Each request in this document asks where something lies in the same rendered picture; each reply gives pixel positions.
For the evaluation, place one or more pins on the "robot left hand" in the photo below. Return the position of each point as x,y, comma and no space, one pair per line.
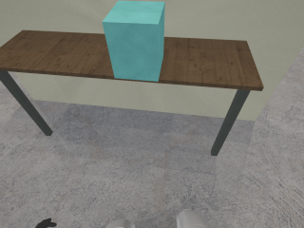
46,223

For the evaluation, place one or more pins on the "table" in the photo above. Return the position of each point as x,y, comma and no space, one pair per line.
186,61

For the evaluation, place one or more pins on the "left robot thigh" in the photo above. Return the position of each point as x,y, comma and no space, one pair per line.
121,223

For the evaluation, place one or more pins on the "robot thigh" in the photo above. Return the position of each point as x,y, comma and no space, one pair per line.
190,219
121,223

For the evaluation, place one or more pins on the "carton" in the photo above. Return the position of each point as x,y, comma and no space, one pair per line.
134,33

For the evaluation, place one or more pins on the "right robot thigh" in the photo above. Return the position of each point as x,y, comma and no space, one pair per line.
190,219

